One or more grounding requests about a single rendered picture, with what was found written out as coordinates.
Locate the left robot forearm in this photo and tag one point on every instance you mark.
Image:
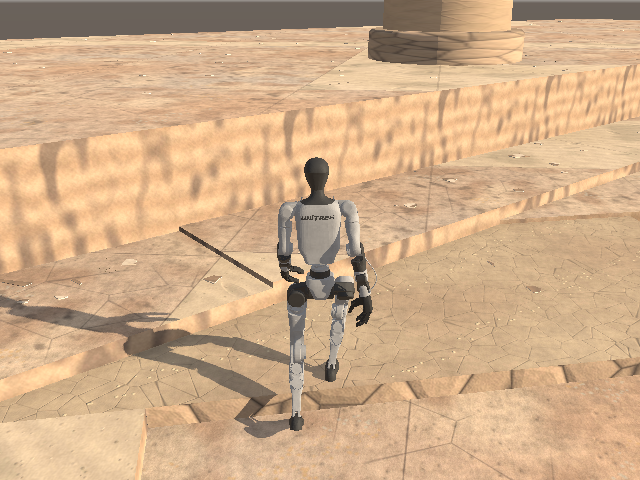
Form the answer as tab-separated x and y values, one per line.
284	261

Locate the robot right foot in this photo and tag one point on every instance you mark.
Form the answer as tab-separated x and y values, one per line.
330	374

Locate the right robot forearm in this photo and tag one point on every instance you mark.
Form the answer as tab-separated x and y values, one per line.
360	273

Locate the humanoid robot head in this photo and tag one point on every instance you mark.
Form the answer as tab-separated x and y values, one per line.
316	172

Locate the robot left upper arm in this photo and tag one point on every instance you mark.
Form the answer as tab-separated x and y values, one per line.
286	212

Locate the left robot hand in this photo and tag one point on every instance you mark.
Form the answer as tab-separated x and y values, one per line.
289	278

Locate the right robot hand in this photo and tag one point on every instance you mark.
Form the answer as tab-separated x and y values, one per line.
367	309

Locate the robot right upper arm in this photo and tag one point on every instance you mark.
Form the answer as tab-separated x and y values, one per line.
348	209

